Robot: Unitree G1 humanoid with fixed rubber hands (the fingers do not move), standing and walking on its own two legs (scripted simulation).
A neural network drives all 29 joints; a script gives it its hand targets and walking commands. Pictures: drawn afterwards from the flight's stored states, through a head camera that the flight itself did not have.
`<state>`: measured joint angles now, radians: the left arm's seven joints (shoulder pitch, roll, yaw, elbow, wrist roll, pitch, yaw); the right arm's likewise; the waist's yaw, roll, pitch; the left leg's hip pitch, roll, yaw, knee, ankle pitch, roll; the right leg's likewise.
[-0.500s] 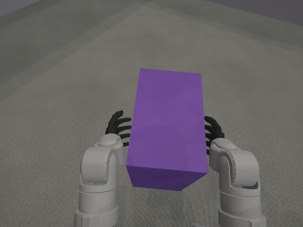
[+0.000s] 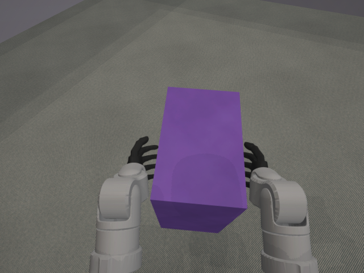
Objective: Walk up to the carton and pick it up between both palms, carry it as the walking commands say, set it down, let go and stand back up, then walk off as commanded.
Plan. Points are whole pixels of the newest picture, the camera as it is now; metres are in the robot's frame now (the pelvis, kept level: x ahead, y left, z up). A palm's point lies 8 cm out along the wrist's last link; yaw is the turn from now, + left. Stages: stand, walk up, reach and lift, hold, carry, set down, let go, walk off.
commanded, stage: carry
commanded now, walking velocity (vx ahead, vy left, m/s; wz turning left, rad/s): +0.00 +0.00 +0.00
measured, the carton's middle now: (195, 167) +0.35 +0.00 +0.01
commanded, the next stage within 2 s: hold in 1.94 s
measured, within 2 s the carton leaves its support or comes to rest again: neither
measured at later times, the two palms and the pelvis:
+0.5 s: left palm (134, 204) +0.24 +0.12 +0.07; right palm (265, 211) +0.23 -0.13 +0.06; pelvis -0.05 -0.01 +0.00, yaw +0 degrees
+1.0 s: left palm (138, 220) +0.22 +0.11 +0.04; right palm (267, 225) +0.21 -0.13 +0.04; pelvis -0.08 -0.01 +0.00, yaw +0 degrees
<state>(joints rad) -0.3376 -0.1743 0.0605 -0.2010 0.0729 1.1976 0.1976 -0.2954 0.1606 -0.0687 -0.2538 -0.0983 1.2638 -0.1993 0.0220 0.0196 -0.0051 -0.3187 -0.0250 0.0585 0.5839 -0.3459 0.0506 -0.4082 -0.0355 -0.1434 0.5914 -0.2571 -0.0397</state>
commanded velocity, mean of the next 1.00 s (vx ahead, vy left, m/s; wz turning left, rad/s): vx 0.00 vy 0.00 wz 0.00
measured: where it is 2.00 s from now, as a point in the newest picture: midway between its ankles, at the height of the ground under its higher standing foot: outside the picture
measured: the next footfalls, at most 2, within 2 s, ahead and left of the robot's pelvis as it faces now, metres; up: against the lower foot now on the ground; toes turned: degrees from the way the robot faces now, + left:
none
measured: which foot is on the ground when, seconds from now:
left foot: down 0.00-1.00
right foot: down 0.00-1.00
